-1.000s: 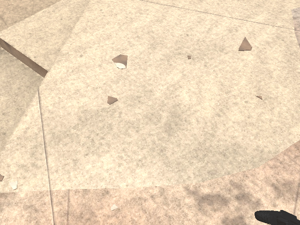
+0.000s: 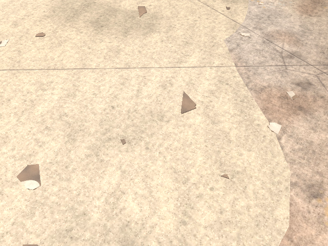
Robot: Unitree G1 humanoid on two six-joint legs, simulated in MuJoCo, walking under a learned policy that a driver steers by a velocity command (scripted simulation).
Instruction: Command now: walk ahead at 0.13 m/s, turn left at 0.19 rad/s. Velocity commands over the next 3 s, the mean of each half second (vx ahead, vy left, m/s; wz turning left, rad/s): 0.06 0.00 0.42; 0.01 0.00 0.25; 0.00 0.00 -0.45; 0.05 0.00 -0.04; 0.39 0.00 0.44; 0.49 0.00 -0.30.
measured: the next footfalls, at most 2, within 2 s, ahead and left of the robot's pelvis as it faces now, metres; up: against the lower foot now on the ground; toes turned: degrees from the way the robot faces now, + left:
right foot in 0.38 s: +0.15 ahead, -0.13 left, +0.00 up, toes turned +18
left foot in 0.80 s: +0.05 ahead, +0.12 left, +0.00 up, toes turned +25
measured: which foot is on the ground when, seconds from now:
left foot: down 0.00-0.38, up 0.40-0.78, down 0.80-1.00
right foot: down 0.00-0.02, up 0.04-0.36, down 0.38-0.80, up 0.82-1.00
